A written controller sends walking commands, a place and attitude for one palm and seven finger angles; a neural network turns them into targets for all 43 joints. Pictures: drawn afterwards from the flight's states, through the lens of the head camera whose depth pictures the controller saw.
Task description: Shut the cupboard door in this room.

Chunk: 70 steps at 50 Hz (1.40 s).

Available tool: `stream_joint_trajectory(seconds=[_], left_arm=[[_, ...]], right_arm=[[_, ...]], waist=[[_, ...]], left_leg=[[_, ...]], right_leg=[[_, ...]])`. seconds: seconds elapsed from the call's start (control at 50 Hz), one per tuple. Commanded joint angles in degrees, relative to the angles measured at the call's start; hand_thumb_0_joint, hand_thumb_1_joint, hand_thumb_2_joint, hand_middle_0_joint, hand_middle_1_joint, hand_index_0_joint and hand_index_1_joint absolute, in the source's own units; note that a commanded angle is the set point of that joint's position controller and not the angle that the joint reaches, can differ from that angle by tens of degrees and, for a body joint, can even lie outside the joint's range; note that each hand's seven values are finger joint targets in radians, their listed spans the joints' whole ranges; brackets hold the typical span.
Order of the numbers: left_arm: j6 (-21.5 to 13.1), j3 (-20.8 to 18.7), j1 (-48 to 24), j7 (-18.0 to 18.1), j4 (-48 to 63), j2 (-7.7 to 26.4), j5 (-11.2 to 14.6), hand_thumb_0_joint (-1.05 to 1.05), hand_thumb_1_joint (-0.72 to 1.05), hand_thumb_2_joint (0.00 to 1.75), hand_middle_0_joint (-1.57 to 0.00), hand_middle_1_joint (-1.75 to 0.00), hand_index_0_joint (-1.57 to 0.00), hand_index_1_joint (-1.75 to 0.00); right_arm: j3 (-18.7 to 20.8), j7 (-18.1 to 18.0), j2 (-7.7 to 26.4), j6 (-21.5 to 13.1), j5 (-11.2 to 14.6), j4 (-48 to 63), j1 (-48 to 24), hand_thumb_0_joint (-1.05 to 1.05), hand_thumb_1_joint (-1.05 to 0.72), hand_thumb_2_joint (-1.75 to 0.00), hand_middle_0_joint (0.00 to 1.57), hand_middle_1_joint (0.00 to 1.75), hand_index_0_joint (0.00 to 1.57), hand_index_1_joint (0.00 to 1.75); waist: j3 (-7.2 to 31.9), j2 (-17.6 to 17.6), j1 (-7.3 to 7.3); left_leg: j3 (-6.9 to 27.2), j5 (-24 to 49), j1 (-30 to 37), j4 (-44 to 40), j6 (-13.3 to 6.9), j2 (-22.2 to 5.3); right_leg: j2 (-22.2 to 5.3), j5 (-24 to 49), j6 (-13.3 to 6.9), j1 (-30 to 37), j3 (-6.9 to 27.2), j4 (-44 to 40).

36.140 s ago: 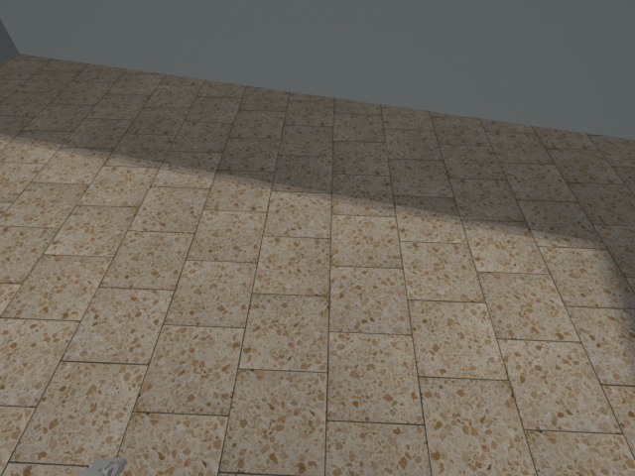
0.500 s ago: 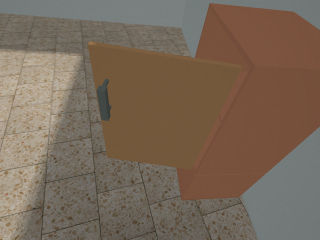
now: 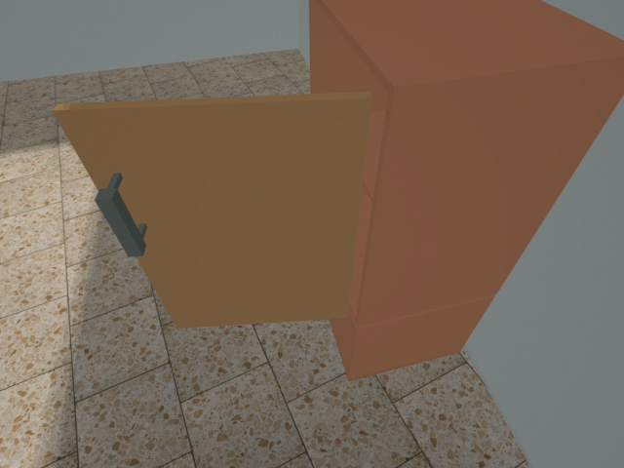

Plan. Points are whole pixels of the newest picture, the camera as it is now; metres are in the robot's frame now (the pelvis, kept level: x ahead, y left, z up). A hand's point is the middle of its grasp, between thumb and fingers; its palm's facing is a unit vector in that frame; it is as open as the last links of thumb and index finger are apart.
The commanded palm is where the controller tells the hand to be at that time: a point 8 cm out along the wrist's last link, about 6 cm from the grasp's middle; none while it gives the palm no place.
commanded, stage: come to a stop and stand still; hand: left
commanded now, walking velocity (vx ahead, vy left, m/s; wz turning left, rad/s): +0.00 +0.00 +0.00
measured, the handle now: (126, 215) +0.48 +0.30 +0.05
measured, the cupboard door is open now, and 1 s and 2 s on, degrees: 79 79 79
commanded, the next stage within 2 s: look again from close up in 0.94 s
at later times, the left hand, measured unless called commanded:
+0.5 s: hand out of the picture -0.08 +0.16 -0.16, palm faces +0.07 -0.98 -0.21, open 7.3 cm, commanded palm none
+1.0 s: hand out of the picture -0.06 +0.17 -0.16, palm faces +0.07 -0.98 -0.18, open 7.3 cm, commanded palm none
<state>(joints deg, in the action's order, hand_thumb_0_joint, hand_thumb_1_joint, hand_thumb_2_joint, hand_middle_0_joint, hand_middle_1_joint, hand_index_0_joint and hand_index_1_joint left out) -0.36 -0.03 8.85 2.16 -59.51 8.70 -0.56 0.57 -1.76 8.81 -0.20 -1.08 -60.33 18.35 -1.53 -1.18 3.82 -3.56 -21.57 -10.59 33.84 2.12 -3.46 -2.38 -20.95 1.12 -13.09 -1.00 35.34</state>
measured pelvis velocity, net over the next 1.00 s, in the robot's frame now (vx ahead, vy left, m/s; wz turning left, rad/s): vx -0.05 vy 0.01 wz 0.03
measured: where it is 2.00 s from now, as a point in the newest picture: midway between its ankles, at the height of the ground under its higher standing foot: outside the picture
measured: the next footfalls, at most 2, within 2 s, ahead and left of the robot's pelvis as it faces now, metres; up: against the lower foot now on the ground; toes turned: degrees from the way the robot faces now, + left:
none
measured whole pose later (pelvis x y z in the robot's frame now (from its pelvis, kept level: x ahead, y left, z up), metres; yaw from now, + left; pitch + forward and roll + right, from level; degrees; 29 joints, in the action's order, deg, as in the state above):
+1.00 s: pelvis -0.05 +0.01 +0.01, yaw +2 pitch -2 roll +0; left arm -0.5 -0.1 19.6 2.4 -62.3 7.7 -1.0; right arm 0.0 -1.1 6.0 -0.6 -0.8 -64.9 20.0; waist -1.0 0.9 0.2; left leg -2.5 -12.7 -10.3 25.3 0.9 -1.6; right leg -3.8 -12.1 1.8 -11.8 -2.2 26.3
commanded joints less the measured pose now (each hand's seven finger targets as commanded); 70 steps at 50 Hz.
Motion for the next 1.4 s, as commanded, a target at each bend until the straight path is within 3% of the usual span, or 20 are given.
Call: stream_joint_trajectory(seconds=[0.0, 0.06, 0.12, 0.26, 0.44, 0.64, 0.86, 0.96, 1.1, 1.22, 1.38], left_arm=[[-1.1, -1.8, 6.2, 0.4, 1.6, 7.9, -0.1, 0.0, 0.9, 0.9, -0.2, -0.3, -0.2, -0.3], [-1.0, -1.7, 6.1, 0.3, 2.1, 7.5, -0.2, 0.0, 0.9, 0.9, -0.2, -0.3, -0.2, -0.3], [-1.1, -1.6, 6.9, 0.2, 2.3, 8.0, -0.2, 0.0, 0.9, 0.9, -0.2, -0.3, -0.2, -0.3], [-1.3, -1.2, 9.8, -0.1, 0.8, 8.3, -0.2, 0.0, 0.9, 0.9, -0.2, -0.3, -0.2, -0.3], [-1.3, -0.8, 13.5, -0.1, -1.7, 7.0, -0.1, 0.0, 0.9, 0.9, -0.2, -0.3, -0.2, -0.3], [-1.1, -0.7, 15.9, 0.2, -2.7, 5.0, -0.2, 0.0, 0.9, 0.9, -0.2, -0.3, -0.2, -0.3], [-0.8, -0.9, 15.9, 0.3, -1.9, 3.4, -0.5, 0.0, 0.9, 0.9, -0.2, -0.3, -0.2, -0.3], [-1.0, -0.9, 15.8, 0.3, -1.8, 3.4, -0.5, 0.0, 0.9, 0.9, -0.2, -0.3, -0.2, -0.3], [-1.2, -1.0, 15.4, 0.3, -1.4, 3.9, -0.5, 0.0, 0.9, 0.9, -0.2, -0.3, -0.2, -0.3], [-1.3, -1.1, 15.3, 0.2, -1.6, 3.9, -0.4, 0.0, 0.9, 0.9, -0.2, -0.3, -0.2, -0.3], [-1.2, -1.0, 15.2, 0.2, -1.8, 4.1, -0.5, 0.0, 0.9, 0.9, -0.2, -0.3, -0.2, -0.3]], right_arm=[[0.9, -0.1, 5.4, -0.4, 0.2, 2.4, 2.6, 0.0, -0.9, -0.9, 0.2, 0.3, 0.2, 0.3], [1.0, 0.2, 5.4, -0.5, 0.2, 1.8, 1.7, 0.0, -0.9, -0.9, 0.2, 0.3, 0.2, 0.3], [0.8, 0.5, 5.6, -0.2, 0.1, 1.8, 0.8, 0.0, -0.9, -0.9, 0.2, 0.3, 0.2, 0.3], [0.3, 0.7, 6.0, -0.3, 0.4, 0.3, 0.1, 0.0, -0.9, -0.9, 0.2, 0.3, 0.2, 0.3], [-0.1, 0.6, 5.3, -0.7, 0.7, -2.1, 1.5, 0.0, -0.9, -0.9, 0.2, 0.3, 0.2, 0.3], [-0.1, 0.4, 3.8, -1.1, 0.8, -3.4, 3.9, 0.0, -0.9, -0.9, 0.2, 0.3, 0.2, 0.3], [0.4, 0.4, 3.5, -1.3, 0.5, -3.1, 5.1, 0.0, -0.9, -0.9, 0.2, 0.3, 0.2, 0.3], [0.4, 0.3, 3.2, -1.4, 0.6, -2.9, 4.9, 0.0, -0.9, -0.9, 0.2, 0.3, 0.2, 0.3], [0.5, 0.5, 3.2, -1.2, 0.6, -2.6, 4.5, 0.0, -0.9, -0.9, 0.2, 0.3, 0.2, 0.3], [0.5, 0.4, 3.5, -1.5, 0.6, -2.7, 3.7, 0.0, -0.9, -0.9, 0.2, 0.3, 0.2, 0.3], [0.5, 0.5, 3.6, -1.1, 0.6, -2.7, 2.9, 0.0, -0.9, -0.9, 0.2, 0.3, 0.2, 0.3]], waist=[[-0.9, 6.0, -2.26], [-2.1, 4.8, -2.21], [-3.5, 6.1, -2.25], [-3.5, 2.7, -2.88], [-4.4, 1.5, -3.51], [-4.8, 1.7, -3.98], [-5.8, -0.7, -4.24], [-5.6, 1.5, -4.32], [-5.3, 1.6, -4.01], [-3.3, 0.9, -4.0], [-4.9, 1.2, -3.87]], left_leg=[[1.8, 15.8, -1.9, -5.3, -1.7, -1.3], [2.1, 13.2, -0.8, -7.5, -1.9, -0.9], [2.3, 11.1, -0.6, -8.6, -2.0, -0.6], [2.5, 10.5, 0.0, -11.0, -1.9, -0.8], [3.2, 8.6, -1.3, -13.8, -1.9, -1.2], [4.2, 7.0, -3.9, -15.1, -2.2, -1.4], [6.3, 2.1, -7.4, -17.1, -2.7, -1.8], [5.6, 4.9, -6.6, -16.1, -2.7, -1.6], [5.3, 5.2, -5.7, -15.6, -2.6, -1.2], [5.0, 9.6, -3.4, -14.9, -2.6, -1.5], [5.0, 6.5, -4.0, -15.6, -2.4, -1.2]], right_leg=[[-4.4, 25.6, -3.7, 1.2, 4.0, -7.4], [-4.0, 17.8, -3.4, -0.6, 4.0, -9.6], [-4.1, 13.0, -3.3, -2.0, 4.9, -12.2], [-4.0, 9.9, -3.0, -1.1, 4.4, -15.3], [-3.6, 6.3, -2.6, -0.1, 3.3, -17.3], [-3.4, 6.3, -2.4, 0.9, 2.3, -16.2], [-2.9, 7.2, -2.2, 0.9, 1.4, -13.7], [-3.3, 8.7, -2.2, 0.9, 1.6, -13.9], [-3.5, 7.2, -2.3, -0.1, 2.1, -14.6], [-3.6, 10.5, -2.2, 0.6, 2.0, -14.0], [-3.5, 7.9, -2.1, -0.3, 2.3, -15.2]])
